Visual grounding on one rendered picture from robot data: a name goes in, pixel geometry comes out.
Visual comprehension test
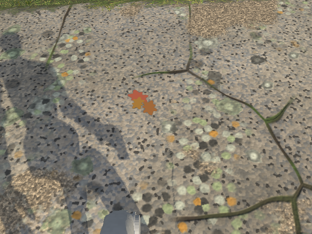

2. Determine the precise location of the left robot thigh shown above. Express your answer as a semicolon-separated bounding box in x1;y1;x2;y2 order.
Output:
99;210;140;234

